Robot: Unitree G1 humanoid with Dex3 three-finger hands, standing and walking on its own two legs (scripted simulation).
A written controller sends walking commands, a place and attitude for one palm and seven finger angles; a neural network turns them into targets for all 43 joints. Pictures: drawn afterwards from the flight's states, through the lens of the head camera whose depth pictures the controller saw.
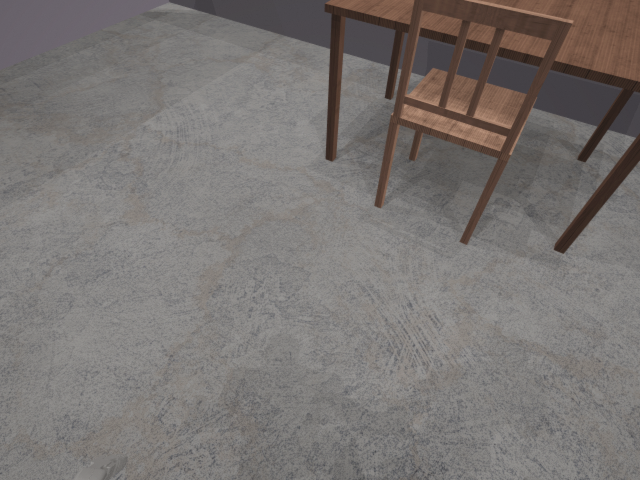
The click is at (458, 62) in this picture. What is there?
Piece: chair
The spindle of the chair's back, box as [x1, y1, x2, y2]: [438, 20, 471, 107]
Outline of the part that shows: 462,20 438,105 445,107 471,22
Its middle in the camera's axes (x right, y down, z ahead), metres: +0.41 -0.53 +1.20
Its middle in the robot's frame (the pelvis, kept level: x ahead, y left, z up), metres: +1.26 -0.36 -0.08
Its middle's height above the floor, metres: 0.69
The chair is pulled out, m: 0.00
